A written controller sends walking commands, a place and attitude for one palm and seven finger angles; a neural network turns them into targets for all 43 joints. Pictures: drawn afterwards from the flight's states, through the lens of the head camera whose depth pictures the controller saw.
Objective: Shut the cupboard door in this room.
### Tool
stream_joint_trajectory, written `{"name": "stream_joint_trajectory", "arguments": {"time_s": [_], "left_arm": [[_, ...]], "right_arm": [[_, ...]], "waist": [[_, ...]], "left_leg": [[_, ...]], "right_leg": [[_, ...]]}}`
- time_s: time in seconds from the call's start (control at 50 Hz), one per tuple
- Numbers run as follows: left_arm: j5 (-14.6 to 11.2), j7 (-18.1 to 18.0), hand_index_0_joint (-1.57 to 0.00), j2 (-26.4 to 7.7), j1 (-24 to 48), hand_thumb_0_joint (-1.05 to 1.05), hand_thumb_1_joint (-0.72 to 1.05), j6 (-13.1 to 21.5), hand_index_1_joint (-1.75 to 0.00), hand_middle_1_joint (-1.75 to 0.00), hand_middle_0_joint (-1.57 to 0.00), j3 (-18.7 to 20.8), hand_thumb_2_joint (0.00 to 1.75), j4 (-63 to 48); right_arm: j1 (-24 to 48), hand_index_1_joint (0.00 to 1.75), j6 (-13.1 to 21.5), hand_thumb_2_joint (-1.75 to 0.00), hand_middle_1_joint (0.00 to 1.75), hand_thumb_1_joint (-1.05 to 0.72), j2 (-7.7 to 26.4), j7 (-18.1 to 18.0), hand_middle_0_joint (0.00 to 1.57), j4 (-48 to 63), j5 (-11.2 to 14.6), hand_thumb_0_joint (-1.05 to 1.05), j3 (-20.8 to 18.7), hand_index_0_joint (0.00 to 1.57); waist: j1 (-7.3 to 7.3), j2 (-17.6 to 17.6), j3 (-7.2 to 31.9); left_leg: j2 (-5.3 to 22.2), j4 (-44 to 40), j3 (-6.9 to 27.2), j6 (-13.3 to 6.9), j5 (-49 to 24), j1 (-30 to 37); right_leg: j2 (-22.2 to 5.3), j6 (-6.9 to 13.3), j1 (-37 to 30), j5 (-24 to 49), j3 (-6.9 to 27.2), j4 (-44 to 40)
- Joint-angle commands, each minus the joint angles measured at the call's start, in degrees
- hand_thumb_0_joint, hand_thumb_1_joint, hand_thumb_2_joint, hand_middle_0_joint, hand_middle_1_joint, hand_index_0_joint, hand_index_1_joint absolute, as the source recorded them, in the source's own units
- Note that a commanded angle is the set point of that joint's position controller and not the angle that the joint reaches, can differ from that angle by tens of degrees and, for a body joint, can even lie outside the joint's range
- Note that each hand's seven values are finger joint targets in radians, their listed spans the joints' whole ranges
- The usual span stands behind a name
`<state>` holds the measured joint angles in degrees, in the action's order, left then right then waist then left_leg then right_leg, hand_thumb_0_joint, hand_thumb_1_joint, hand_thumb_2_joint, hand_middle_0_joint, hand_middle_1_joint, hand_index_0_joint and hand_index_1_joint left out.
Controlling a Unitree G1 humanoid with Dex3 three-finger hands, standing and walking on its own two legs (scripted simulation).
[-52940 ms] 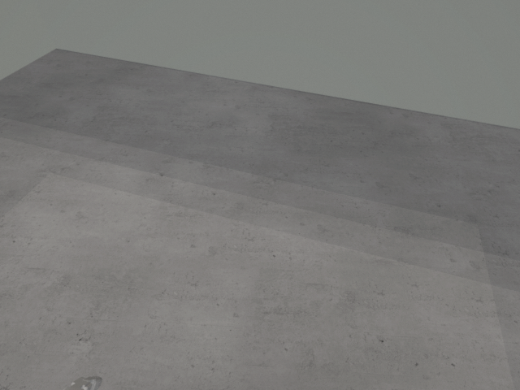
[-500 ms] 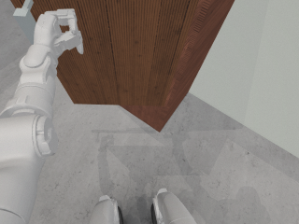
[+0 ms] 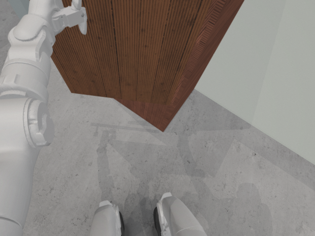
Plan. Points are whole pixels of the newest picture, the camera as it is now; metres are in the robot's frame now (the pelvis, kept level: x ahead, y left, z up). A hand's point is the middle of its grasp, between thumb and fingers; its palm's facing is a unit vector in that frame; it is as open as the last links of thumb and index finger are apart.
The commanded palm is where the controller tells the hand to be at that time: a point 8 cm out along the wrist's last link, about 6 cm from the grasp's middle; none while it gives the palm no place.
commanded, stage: push the door shut along its arc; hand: left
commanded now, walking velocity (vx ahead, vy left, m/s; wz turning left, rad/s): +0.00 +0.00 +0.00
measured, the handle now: (28, 3) +0.63 +0.18 +0.13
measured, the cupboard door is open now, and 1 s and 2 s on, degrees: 30 21 21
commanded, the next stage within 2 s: pull the fist back off the door in 0.10 s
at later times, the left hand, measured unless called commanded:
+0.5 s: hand (99, 9) +0.61 +0.04 +0.13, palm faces +0.10 -0.99 -0.07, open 3.1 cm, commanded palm +0.57 +0.08 +0.13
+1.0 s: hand (104, 39) +0.52 +0.03 +0.13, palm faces +0.08 -1.00 -0.02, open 3.1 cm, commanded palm +0.48 +0.08 +0.13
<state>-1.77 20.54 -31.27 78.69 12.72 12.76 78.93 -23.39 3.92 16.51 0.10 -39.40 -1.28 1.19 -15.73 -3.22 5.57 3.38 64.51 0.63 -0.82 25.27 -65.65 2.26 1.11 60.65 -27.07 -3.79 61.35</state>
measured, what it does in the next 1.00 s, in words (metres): stands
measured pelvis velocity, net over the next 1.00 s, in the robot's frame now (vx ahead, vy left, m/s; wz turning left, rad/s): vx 0.03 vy -0.02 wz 0.03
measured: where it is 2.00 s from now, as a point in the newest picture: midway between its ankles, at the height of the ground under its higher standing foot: outside the picture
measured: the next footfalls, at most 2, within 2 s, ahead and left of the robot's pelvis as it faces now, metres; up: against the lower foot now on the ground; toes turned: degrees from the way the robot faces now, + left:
none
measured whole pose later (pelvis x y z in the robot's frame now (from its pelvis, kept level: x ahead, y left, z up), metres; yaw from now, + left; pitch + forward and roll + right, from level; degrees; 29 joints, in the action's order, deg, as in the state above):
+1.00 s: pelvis +0.03 -0.02 +0.04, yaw +1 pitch +19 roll +0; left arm 0.7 -13.4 -6.1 50.6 24.2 10.0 61.4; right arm -22.3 -0.7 15.2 5.2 -37.8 -3.2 -3.2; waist -8.3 -2.3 7.9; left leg 2.5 52.8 -0.6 0.9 23.3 -48.1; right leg 1.7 2.4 45.0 -26.6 -2.5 52.9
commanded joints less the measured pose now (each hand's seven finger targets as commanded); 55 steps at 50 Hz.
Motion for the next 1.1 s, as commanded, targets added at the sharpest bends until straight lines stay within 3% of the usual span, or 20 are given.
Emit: {"name": "stream_joint_trajectory", "arguments": {"time_s": [0.0, 0.14, 0.18, 0.2, 0.22, 0.24, 0.3, 0.34, 0.36, 0.4, 0.5, 0.52, 0.62, 0.68, 0.7, 0.82, 0.9, 0.96, 0.98, 1.08], "left_arm": [[-0.91, 0.79, -1.30, -5.14, 36.21, 0.00, 0.90, 3.15, -1.50, -1.50, -1.30, -0.25, 0.90, -14.36], [-0.17, 0.16, -1.30, -3.28, 40.25, 0.00, 0.90, 1.33, -1.50, -1.50, -1.30, -1.15, 0.90, -13.40], [0.24, 0.11, -1.30, -5.26, 40.27, 0.00, 0.90, 0.59, -1.50, -1.50, -1.30, -0.08, 0.90, -10.60], [-3.30, -11.26, -1.30, -7.55, 39.04, 0.00, 0.90, -0.74, -1.50, -1.50, -1.30, 11.30, 0.90, -10.71], [-1.61, -17.22, -1.30, -4.60, 37.38, 0.00, 0.90, -1.16, -1.50, -1.50, -1.30, 9.34, 0.90, -10.50], [-0.94, -22.13, -1.30, -2.88, 36.28, 0.00, 0.90, -0.79, -1.50, -1.50, -1.30, 10.64, 0.90, -10.75], [5.79, -35.97, -1.30, -0.47, 33.83, 0.00, 0.90, 3.13, -1.50, -1.50, -1.30, 10.43, 0.90, -15.89], [11.33, -39.34, -1.30, 1.53, 33.21, 0.00, 0.90, 6.16, -1.50, -1.50, -1.30, 6.43, 0.90, -16.23], [12.51, -39.06, -1.30, 3.01, 32.71, 0.00, 0.90, 6.90, -1.50, -1.50, -1.30, 4.00, 0.90, -16.77], [11.83, -36.88, -1.30, 3.19, 32.28, 0.00, 0.90, 6.89, -1.50, -1.50, -1.30, 2.55, 0.90, -16.72], [5.83, -33.75, -1.30, 0.85, 27.71, 0.00, 0.90, 7.16, -1.50, -1.50, -1.30, 7.29, 0.90, -19.54], [5.41, -33.93, -1.30, 2.04, 25.03, 0.00, 0.90, 7.92, -1.50, -1.50, -1.30, 7.09, 0.90, -19.75], [6.43, -34.96, -1.30, 4.74, 14.66, 0.00, 0.90, 11.36, -1.50, -1.50, -1.30, 6.21, 0.90, -17.82], [5.38, -34.08, -1.30, 7.22, 8.18, 0.00, 0.90, 12.29, -1.50, -1.50, -1.30, 5.25, 0.90, -19.96], [4.91, -33.65, -1.30, 10.23, 7.52, 0.00, 0.90, 12.38, -1.50, -1.50, -1.30, 2.97, 0.90, -20.85], [2.31, -32.89, -1.30, 18.15, 3.74, 0.00, 0.90, 13.93, -1.50, -1.50, -1.30, -2.77, 0.90, -27.92], [2.09, -34.09, -1.30, 16.85, 3.41, 0.00, 0.90, 15.59, -1.50, -1.50, -1.30, -1.94, 0.90, -31.29], [2.80, -34.33, -1.30, 19.11, 1.40, 0.00, 0.90, 16.58, -1.50, -1.50, -1.30, -4.42, 0.90, -34.06], [2.69, -34.45, -1.30, 18.45, -1.48, 0.00, 0.90, 16.44, -1.50, -1.50, -1.30, -3.41, 0.90, -33.02], [2.44, -34.96, -1.30, 18.34, 3.08, 0.00, 0.90, 14.44, -1.50, -1.50, -1.30, -4.34, 0.90, -27.28]], "right_arm": [[-13.64, 0.30, 0.36, -0.90, 0.30, -0.90, 10.55, -0.71, 0.20, -0.16, -0.28, 0.00, -3.76, 0.20], [-14.64, 0.30, 0.46, -0.90, 0.30, -0.90, 10.53, -0.58, 0.20, -1.07, -0.93, 0.00, -3.78, 0.20], [-14.54, 0.30, 0.42, -0.90, 0.30, -0.90, 10.58, -0.76, 0.20, -1.37, -0.91, 0.00, -3.44, 0.20], [-17.01, 0.30, 0.54, -0.90, 0.30, -0.90, 8.94, 0.00, 0.20, 1.15, -1.40, 0.00, -2.36, 0.20], [-16.87, 0.30, 0.71, -0.90, 0.30, -0.90, 8.76, 1.05, 0.20, 1.43, -2.10, 0.00, -2.47, 0.20], [-17.97, 0.30, 0.77, -0.90, 0.30, -0.90, 8.51, 2.11, 0.20, 1.45, -3.06, 0.00, -2.86, 0.20], [-18.53, 0.30, 0.24, -0.90, 0.30, -0.90, 7.95, 5.16, 0.20, 2.29, -5.53, 0.00, -3.63, 0.20], [-19.41, 0.30, -0.25, -0.90, 0.30, -0.90, 8.05, 6.83, 0.20, 1.29, -6.43, 0.00, -4.46, 0.20], [-19.48, 0.30, -0.79, -0.90, 0.30, -0.90, 8.19, 7.23, 0.20, 1.21, -6.16, 0.00, -4.99, 0.20], [-19.33, 0.30, -1.92, -0.90, 0.30, -0.90, 8.44, 7.18, 0.20, 1.31, -5.35, 0.00, -5.33, 0.20], [-18.46, 0.30, -3.32, -0.90, 0.30, -0.90, 7.99, 5.80, 0.20, 2.33, -4.04, 0.00, -5.07, 0.20], [-17.98, 0.30, -3.24, -0.90, 0.30, -0.90, 7.53, 5.84, 0.20, 2.65, -4.01, 0.00, -4.94, 0.20], [-17.17, 0.30, -3.36, -0.90, 0.30, -0.90, 7.08, 6.16, 0.20, 2.71, -3.97, 0.00, -5.36, 0.20], [-16.00, 0.30, -3.82, -0.90, 0.30, -0.90, 6.82, 6.03, 0.20, 3.57, -3.32, 0.00, -5.90, 0.20], [-15.40, 0.30, -3.91, -0.90, 0.30, -0.90, 6.60, 6.06, 0.20, 3.81, -3.12, 0.00, -5.95, 0.20], [-11.98, 0.30, -4.24, -0.90, 0.30, -0.90, 5.84, 5.48, 0.20, 3.95, -2.14, 0.00, -6.78, 0.20], [-9.88, 0.30, -3.97, -0.90, 0.30, -0.90, 5.68, 4.75, 0.20, 3.46, -2.00, 0.00, -6.81, 0.20], [-7.78, 0.30, -3.72, -0.90, 0.30, -0.90, 5.05, 4.46, 0.20, 3.81, -1.76, 0.00, -6.63, 0.20], [-7.29, 0.30, -3.72, -0.90, 0.30, -0.90, 5.02, 4.37, 0.20, 3.99, -1.63, 0.00, -6.62, 0.20], [-5.03, 0.30, -4.11, -0.90, 0.30, -0.90, 5.03, 3.33, 0.20, 3.58, -1.13, 0.00, -5.88, 0.20]], "waist": [[-4.34, -10.87, 33.82], [-5.84, -11.32, 33.88], [-6.32, -9.54, 32.65], [-3.49, -9.77, 33.19], [-3.76, -9.48, 34.60], [-3.70, -7.06, 35.62], [-2.37, -8.75, 37.15], [-3.35, -8.65, 37.18], [-3.70, -8.48, 37.00], [-3.45, -7.74, 37.10], [-0.37, -5.80, 38.12], [0.34, -5.38, 37.23], [1.61, -0.51, 29.87], [3.49, 0.50, 30.64], [3.13, 0.76, 29.80], [3.80, 1.53, 27.40], [4.60, 2.80, 27.88], [5.24, 0.13, 28.72], [6.13, 1.81, 28.08], [4.04, 5.54, 22.14]], "left_leg": [[-1.49, -1.96, 5.10, -1.85, -24.54, 35.77], [-1.53, -1.29, 5.85, -2.09, -25.50, 36.62], [-1.51, -0.61, 5.28, -2.10, -23.05, 33.60], [-0.65, -1.64, 5.72, -1.41, -19.85, 28.57], [-0.66, -2.11, 5.80, -1.22, -19.03, 27.58], [-0.80, -2.37, 6.40, -1.19, -20.29, 27.89], [-0.98, -2.00, 5.20, -0.55, -22.64, 28.68], [-0.98, -2.28, 5.13, -0.43, -24.26, 30.11], [-1.02, -2.92, 4.70, -0.45, -23.47, 30.95], [-1.59, -4.74, 3.82, -0.61, -21.24, 31.19], [-2.33, -8.00, 2.45, -0.74, -22.22, 32.34], [-2.62, -8.43, 1.87, -0.76, -22.37, 31.47], [-3.16, -10.45, 0.21, -0.98, -19.91, 27.69], [-3.54, -11.45, -0.74, -0.82, -22.57, 29.76], [-3.63, -11.73, -0.96, -0.85, -22.83, 30.35], [-3.74, -12.83, -1.34, -0.70, -23.01, 35.17], [-4.01, -13.07, -1.44, -0.93, -22.28, 35.98], [-4.01, -13.20, -1.50, -0.66, -23.53, 38.41], [-3.99, -13.25, -1.47, -0.67, -23.22, 38.01], [-4.22, -14.36, -1.50, -0.94, -15.98, 33.58]], "right_leg": [[1.64, 0.59, -0.82, 18.05, 1.34, -7.06], [2.05, 0.77, 2.31, 17.00, 0.59, -6.35], [2.00, 0.60, 1.64, 16.36, 0.48, -6.45], [1.16, 0.22, -1.68, 15.06, 1.39, -7.16], [1.07, -0.27, -2.36, 14.73, 1.39, -6.52], [1.11, -0.62, -3.04, 15.43, 0.93, -6.17], [0.87, -1.01, -3.09, 17.19, 0.64, -5.94], [1.04, -0.93, -3.03, 18.25, 0.52, -6.10], [1.08, -0.94, -3.86, 18.13, 0.73, -7.02], [1.16, -0.64, -7.83, 18.57, 1.23, -8.85], [1.22, -0.64, -16.41, 23.24, 1.88, -11.17], [1.25, -0.72, -17.87, 24.40, 2.02, -11.51], [0.90, -1.04, -21.14, 25.88, 2.68, -13.24], [0.71, -0.87, -24.75, 30.45, 2.98, -13.58], [0.71, -0.93, -24.75, 31.13, 2.94, -13.92], [0.53, -1.00, -24.54, 31.58, 2.68, -15.29], [0.03, -1.31, -26.04, 32.07, 3.29, -15.28], [-0.33, -1.11, -25.61, 32.47, 3.00, -14.50], [-0.20, -1.07, -26.03, 32.33, 3.10, -14.68], [-0.63, -1.72, -24.81, 26.76, 3.93, -16.79]]}}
